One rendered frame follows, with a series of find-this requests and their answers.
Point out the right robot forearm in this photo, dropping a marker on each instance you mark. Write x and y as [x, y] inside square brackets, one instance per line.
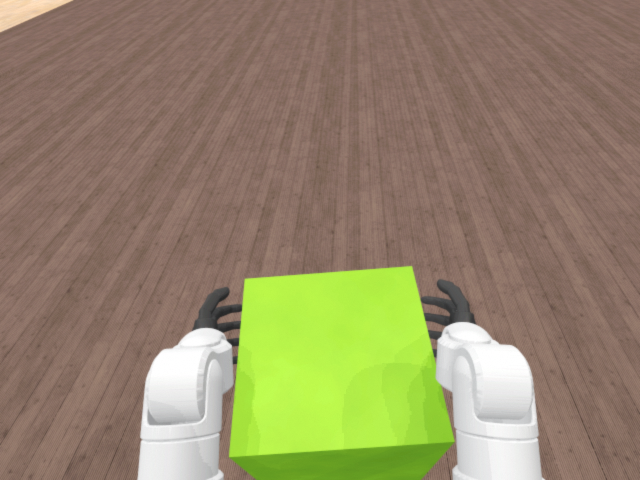
[494, 405]

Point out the left robot forearm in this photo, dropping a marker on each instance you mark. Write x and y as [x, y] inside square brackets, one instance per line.
[182, 408]

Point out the left robot hand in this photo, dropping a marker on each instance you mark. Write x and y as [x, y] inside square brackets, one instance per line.
[209, 314]

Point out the right robot hand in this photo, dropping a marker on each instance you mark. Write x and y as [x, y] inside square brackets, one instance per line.
[458, 307]

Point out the carton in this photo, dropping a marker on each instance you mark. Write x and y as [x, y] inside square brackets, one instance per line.
[336, 379]

